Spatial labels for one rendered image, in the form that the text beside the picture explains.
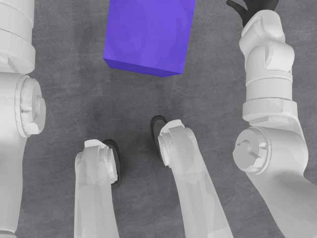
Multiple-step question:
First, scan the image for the robot left foot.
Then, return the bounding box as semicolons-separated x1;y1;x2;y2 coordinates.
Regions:
102;139;122;189

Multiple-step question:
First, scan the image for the carton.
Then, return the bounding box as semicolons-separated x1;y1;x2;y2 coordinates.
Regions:
103;0;196;77

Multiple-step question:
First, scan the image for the robot left thigh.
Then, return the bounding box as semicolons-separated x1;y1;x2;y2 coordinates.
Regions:
74;145;119;238

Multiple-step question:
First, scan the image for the left robot forearm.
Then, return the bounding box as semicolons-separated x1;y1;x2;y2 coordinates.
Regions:
0;0;36;74

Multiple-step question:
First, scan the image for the left robot upper arm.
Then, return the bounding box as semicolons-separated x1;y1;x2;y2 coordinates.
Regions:
0;72;46;238

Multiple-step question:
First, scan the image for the right robot hand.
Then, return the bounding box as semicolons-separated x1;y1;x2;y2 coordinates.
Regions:
226;0;279;27

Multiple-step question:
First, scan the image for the right robot forearm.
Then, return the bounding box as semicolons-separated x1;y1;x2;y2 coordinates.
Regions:
239;10;305;141

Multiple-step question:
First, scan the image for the right robot upper arm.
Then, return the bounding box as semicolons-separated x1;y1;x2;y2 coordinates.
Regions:
233;126;317;238

